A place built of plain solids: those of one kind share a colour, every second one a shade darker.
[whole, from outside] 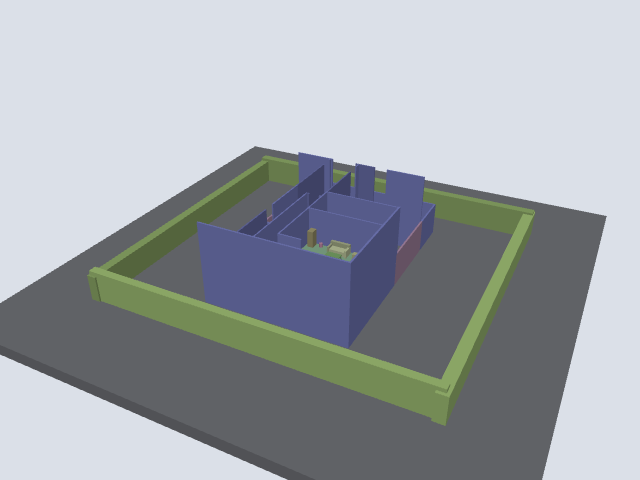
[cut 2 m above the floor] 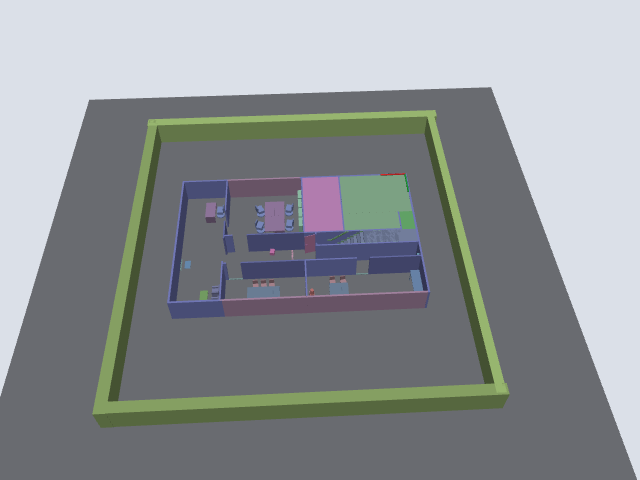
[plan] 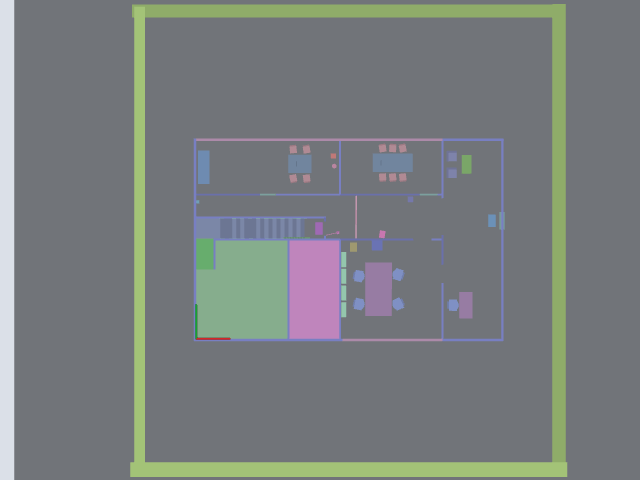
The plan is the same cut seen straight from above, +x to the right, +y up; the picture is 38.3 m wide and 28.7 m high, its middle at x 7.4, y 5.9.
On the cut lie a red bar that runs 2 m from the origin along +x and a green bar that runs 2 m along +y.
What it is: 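An office floor, with one long steep straight back stair to a room a storey up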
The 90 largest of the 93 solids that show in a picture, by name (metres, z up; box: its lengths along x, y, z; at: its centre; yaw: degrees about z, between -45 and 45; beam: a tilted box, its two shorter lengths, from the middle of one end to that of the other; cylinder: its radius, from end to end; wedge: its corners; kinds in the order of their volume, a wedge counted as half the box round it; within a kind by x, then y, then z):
{
 "ring_hedge_1": {"box": [0.65, 27.89, 2.64], "at": [-3.39, 5.91, 1.27]},
 "ring_hedge_2": {"box": [26.13, 0.89, 2.35], "at": [9.12, -7.83, 1.12]},
 "ring_hedge_3": {"box": [25.93, 0.79, 2.26], "at": [9.12, 19.59, 1.08]},
 "ring_hedge_4": {"box": [0.81, 28.2, 2.53], "at": [21.7, 5.91, 1.21]},
 "split_lounge_level_1": {"box": [5.47, 4.15, 4.14], "at": [2.73, 2.06, 2.02]},
 "split_lounge_level_2": {"box": [4.32, 1.73, 4.14], "at": [3.31, 5.0, 2.02]},
 "wall_1": {"box": [0.15, 12.12, 7.03], "at": [-0.07, 5.91, 3.47]},
 "wall_2": {"box": [0.12, 1.85, 7.03], "at": [1.09, 5.06, 3.47]},
 "wall_3": {"box": [3.82, 0.12, 7.03], "at": [1.91, 8.61, 3.47]},
 "wall_4": {"box": [7.75, 0.12, 7.03], "at": [3.88, 7.24, 3.47]},
 "wall_5": {"box": [8.9, 0.15, 7.03], "at": [4.3, -0.07, 3.47]},
 "wall_6": {"box": [7.45, 0.12, 7.03], "at": [4.88, 5.93, 3.47]},
 "wall_7": {"box": [0.12, 5.93, 7.03], "at": [5.52, 2.96, 3.47]},
 "wall_8": {"box": [3.84, 0.12, 7.03], "at": [6.68, 8.61, 3.47]},
 "wall_9": {"box": [0.12, 0.23, 7.03], "at": [7.7, 7.13, 3.47]},
 "wall_10": {"box": [0.12, 5.93, 7.03], "at": [8.6, 2.96, 3.47]},
 "wall_11": {"box": [0.12, 3.21, 2.94], "at": [8.6, 10.22, 1.42]},
 "wall_12": {"box": [4.38, 0.12, 7.03], "at": [10.79, 5.93, 3.47]},
 "wall_13": {"box": [4.77, 0.12, 7.03], "at": [10.98, 8.61, 3.47]},
 "wall_14": {"box": [0.66, 0.12, 7.03], "at": [14.39, 5.93, 3.47]},
 "wall_15": {"box": [0.29, 0.12, 7.03], "at": [14.57, 8.61, 3.47]},
 "wall_16": {"box": [0.12, 3.33, 7.03], "at": [14.72, 1.66, 3.47]},
 "wall_17": {"box": [0.12, 1.79, 7.03], "at": [14.72, 5.31, 3.47]},
 "wall_18": {"box": [0.12, 3.42, 7.03], "at": [14.72, 10.11, 3.47]},
 "wall_19": {"box": [3.81, 0.15, 2.94], "at": [16.48, -0.07, 1.42]},
 "wall_20": {"box": [3.81, 0.15, 2.94], "at": [16.48, 11.89, 1.42]},
 "wall_21": {"box": [0.15, 12.12, 2.94], "at": [18.3, 5.91, 1.42]},
 "closed_between_1": {"box": [2.98, 5.89, 4.14], "at": [7.06, 2.93, 2.02]},
 "split_steps_1": {"box": [1.44, 1.2, 4.14], "at": [0.72, 6.58, 2.02]},
 "split_steps_2": {"box": [0.72, 1.2, 3.58], "at": [1.79, 6.58, 1.74]},
 "split_steps_3": {"box": [0.72, 1.2, 3.4], "at": [2.04, 6.58, 1.65]},
 "split_steps_4": {"box": [0.72, 1.2, 3.21], "at": [2.27, 6.58, 1.56]},
 "split_steps_5": {"box": [0.72, 1.2, 3.03], "at": [2.52, 6.58, 1.46]},
 "split_steps_6": {"box": [0.72, 1.2, 2.47], "at": [3.23, 6.58, 1.18]},
 "split_steps_7": {"box": [0.72, 1.2, 2.28], "at": [3.48, 6.58, 1.09]},
 "split_steps_8": {"box": [0.72, 1.2, 2.1], "at": [3.71, 6.58, 1.0]},
 "split_steps_9": {"box": [0.72, 1.2, 1.91], "at": [3.96, 6.58, 0.91]},
 "split_steps_10": {"box": [0.72, 1.2, 1.72], "at": [4.2, 6.58, 0.81]},
 "split_steps_11": {"box": [0.72, 1.2, 1.54], "at": [4.43, 6.58, 0.72]},
 "split_steps_12": {"box": [0.72, 1.2, 1.35], "at": [4.67, 6.58, 0.63]},
 "split_steps_13": {"box": [0.72, 1.2, 1.17], "at": [4.92, 6.58, 0.53]},
 "split_steps_14": {"box": [0.72, 1.2, 0.98], "at": [5.16, 6.58, 0.44]},
 "split_steps_15": {"box": [0.72, 1.2, 0.79], "at": [5.39, 6.58, 0.35]},
 "split_steps_16": {"box": [0.72, 1.2, 0.61], "at": [5.63, 6.58, 0.25]},
 "split_steps_17": {"box": [0.72, 1.2, 0.42], "at": [5.88, 6.58, 0.16]},
 "split_steps_18": {"box": [0.72, 1.2, 0.24], "at": [6.12, 6.58, 0.07]},
 "glazing_1": {"box": [8.6, 0.15, 2.94], "at": [4.3, 11.89, 1.42]},
 "glazing_2": {"box": [6.12, 0.15, 2.94], "at": [11.66, -0.07, 1.42]},
 "glazing_3": {"box": [6.12, 0.15, 2.94], "at": [11.66, 11.89, 1.42]},
 "split_upper_level_1": {"box": [1.04, 1.85, 4.14], "at": [0.52, 5.06, 2.02]},
 "shelf_1": {"box": [0.3, 0.9, 1.95], "at": [8.82, 1.73, 0.93]},
 "shelf_2": {"box": [0.3, 0.9, 1.95], "at": [8.82, 2.73, 0.93]},
 "shelf_3": {"box": [0.3, 0.9, 1.95], "at": [8.82, 3.73, 0.93]},
 "shelf_4": {"box": [0.3, 0.9, 1.95], "at": [8.82, 4.73, 0.93]},
 "sofa_1": {"box": [0.65, 1.24, 0.37], "at": [4.83, 3.08, 4.34]},
 "sofa_2": {"box": [0.86, 0.16, 0.65], "at": [4.9, 2.38, 4.37]},
 "sofa_3": {"box": [0.24, 1.56, 0.83], "at": [5.21, 3.08, 4.46]},
 "filing_cabinet_1": {"box": [0.62, 0.47, 1.37], "at": [5.07, 5.42, 4.73]},
 "filing_cabinet_2": {"box": [0.42, 0.56, 0.65], "at": [9.4, 5.48, 0.27]},
 "desk_1": {"box": [0.8, 1.6, 0.07], "at": [10.5, 2.16, 0.69]},
 "desk_2": {"box": [0.8, 1.6, 0.07], "at": [10.5, 3.76, 0.69]},
 "desk_3": {"box": [0.8, 1.6, 0.07], "at": [11.3, 2.16, 0.69]},
 "desk_4": {"box": [0.8, 1.6, 0.07], "at": [11.3, 3.76, 0.69]},
 "desk_5": {"box": [0.8, 1.6, 0.07], "at": [16.12, 2.0, 0.69]},
 "desk_6": {"box": [0.78, 0.025, 0.76], "at": [16.12, 2.78, 0.33]},
 "task_chair_1": {"box": [0.48, 0.68, 0.26], "at": [9.72, 2.07, 0.58], "yaw": -10.8},
 "task_chair_2": {"box": [0.48, 0.68, 0.26], "at": [9.72, 3.74, 0.58], "yaw": -8.5},
 "task_chair_3": {"box": [0.48, 0.68, 0.26], "at": [12.08, 2.07, 0.58], "yaw": 24.4},
 "task_chair_4": {"box": [0.48, 0.68, 0.26], "at": [12.08, 3.83, 0.58], "yaw": -17.6},
 "task_chair_5": {"box": [0.48, 0.68, 0.26], "at": [15.35, 2.0, 0.58], "yaw": -0.4},
 "printer_1": {"box": [0.64, 0.6, 1.09], "at": [10.82, 5.57, 0.49]},
 "club_1": {"box": [0.62, 0.64, 0.48], "at": [15.27, 9.92, 0.19]},
 "club_2": {"box": [0.62, 0.64, 0.48], "at": [15.27, 10.92, 0.19]},
 "meeting_table_1": {"box": [1.4, 1.1, 0.07], "at": [6.2, 10.45, 0.7]},
 "meeting_table_2": {"box": [2.4, 1.1, 0.07], "at": [11.75, 10.52, 0.7]},
 "split_lap_1": {"box": [5.46, 0.006, 4.14], "at": [2.73, 4.14, 2.02]},
 "coffee_table_1": {"box": [0.58, 1.12, 0.07], "at": [3.95, 3.08, 4.46]},
 "coffee_table_2": {"box": [0.58, 1.12, 0.07], "at": [16.17, 10.42, 0.36]},
 "shaft_door_leaf_1": {"box": [0.84, 0.044, 2.15], "at": [8.16, 6.28, 1.02], "yaw": 12.7},
 "bar_table_1": {"box": [0.7, 2.0, 0.06], "at": [0.45, 10.25, 1.05]},
 "box_cardboard_1": {"box": [0.35, 0.44, 0.34], "at": [11.12, 6.24, 0.12], "yaw": -9.6},
 "side_chair_1": {"box": [0.42, 0.42, 0.04], "at": [6.6, 11.3, 0.43], "yaw": 9.0},
 "side_chair_2": {"box": [0.42, 0.42, 0.04], "at": [11.15, 9.67, 0.43], "yaw": 3.2},
 "side_chair_3": {"box": [0.42, 0.42, 0.04], "at": [11.15, 11.37, 0.43], "yaw": 8.4},
 "side_chair_4": {"box": [0.42, 0.42, 0.04], "at": [11.75, 9.67, 0.43], "yaw": 6.3},
 "side_chair_5": {"box": [0.42, 0.42, 0.04], "at": [11.75, 11.37, 0.43], "yaw": -3.9},
 "side_chair_6": {"box": [0.42, 0.42, 0.04], "at": [12.35, 9.67, 0.43], "yaw": 6.9},
 "side_chair_7": {"box": [0.42, 0.42, 0.04], "at": [12.35, 11.37, 0.43], "yaw": 10.7},
 "doormat_foot_hold_1": {"box": [0.45, 0.75, 0.06], "at": [7.33, 6.58, -0.02]},
 "doormat_hold_1": {"box": [0.45, 0.75, 0.06], "at": [17.68, 7.05, -0.02]}
}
